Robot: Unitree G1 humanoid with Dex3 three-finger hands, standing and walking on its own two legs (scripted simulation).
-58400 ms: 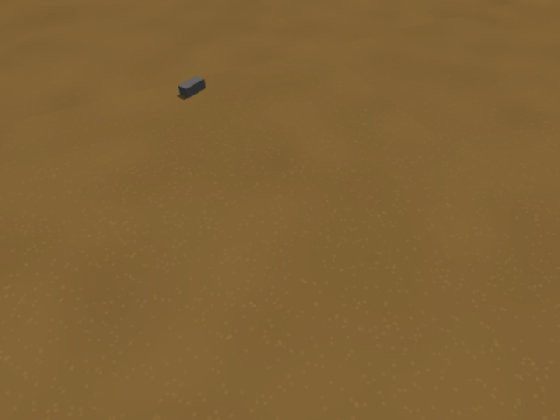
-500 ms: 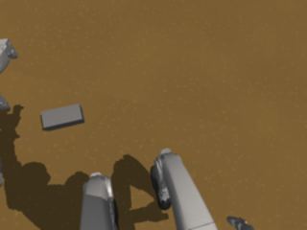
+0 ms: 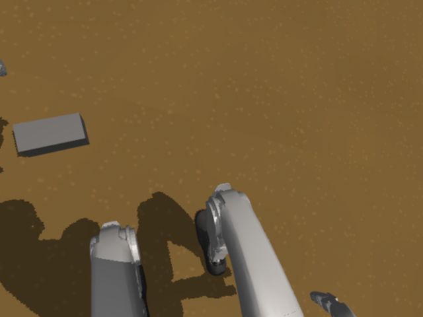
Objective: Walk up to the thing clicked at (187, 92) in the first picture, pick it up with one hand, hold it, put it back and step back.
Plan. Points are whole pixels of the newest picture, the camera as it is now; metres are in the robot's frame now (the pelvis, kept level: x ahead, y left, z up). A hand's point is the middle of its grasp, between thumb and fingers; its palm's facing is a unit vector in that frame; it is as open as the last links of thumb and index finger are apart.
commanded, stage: approach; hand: left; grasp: from above
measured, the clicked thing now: (53, 135) +0.58 +0.25 -0.45
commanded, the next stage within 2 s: close in in 1.10 s
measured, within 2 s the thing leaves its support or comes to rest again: neither
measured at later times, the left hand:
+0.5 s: hand (58, 132) +0.54 +0.21 -0.33, palm faces -0.46 -0.05 -0.88, open 14.1 cm
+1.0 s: hand (34, 140) +0.52 +0.26 -0.31, palm faces -0.53 -0.05 -0.85, open 13.5 cm
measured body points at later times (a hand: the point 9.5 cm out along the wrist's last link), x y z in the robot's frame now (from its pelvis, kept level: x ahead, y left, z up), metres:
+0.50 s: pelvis -0.02 +0.00 -0.13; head +0.28 +0.06 +0.20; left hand +0.56 +0.21 -0.28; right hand -0.03 -0.26 -0.20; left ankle +0.05 +0.10 -0.45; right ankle +0.13 -0.15 -0.45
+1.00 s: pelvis -0.03 +0.01 -0.13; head +0.26 +0.07 +0.20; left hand +0.55 +0.26 -0.26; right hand -0.03 -0.27 -0.20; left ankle +0.05 +0.10 -0.45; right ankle +0.13 -0.14 -0.45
